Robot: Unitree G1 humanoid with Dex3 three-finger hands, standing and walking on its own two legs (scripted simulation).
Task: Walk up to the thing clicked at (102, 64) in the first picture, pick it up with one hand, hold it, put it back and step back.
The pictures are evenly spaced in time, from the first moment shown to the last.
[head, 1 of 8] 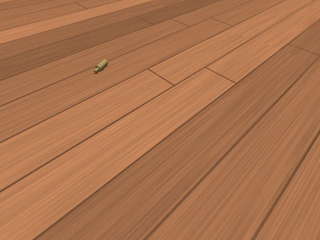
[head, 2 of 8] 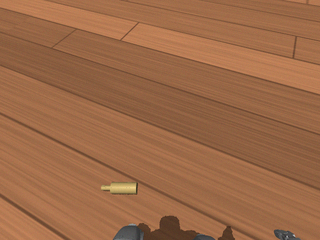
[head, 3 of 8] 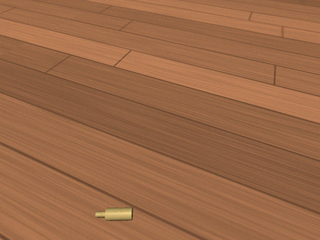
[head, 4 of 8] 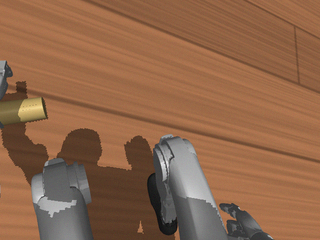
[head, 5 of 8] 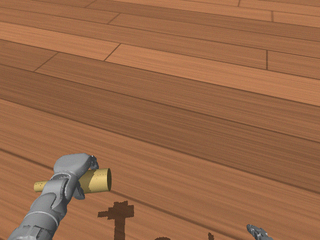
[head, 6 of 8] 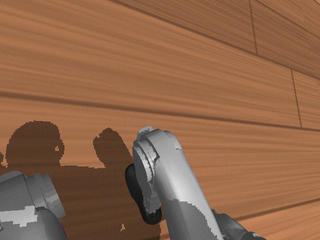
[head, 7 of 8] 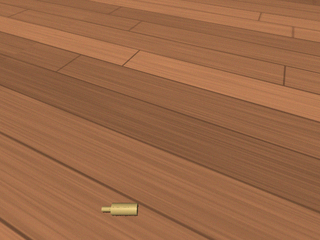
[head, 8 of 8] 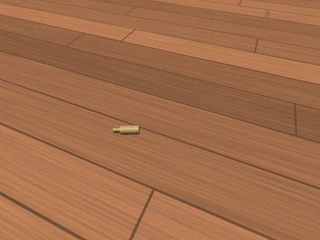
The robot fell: no
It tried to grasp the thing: yes
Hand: left
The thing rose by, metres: 0.68
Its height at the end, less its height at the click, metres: +0.00
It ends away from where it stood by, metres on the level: 0.01
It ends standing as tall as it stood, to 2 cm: yes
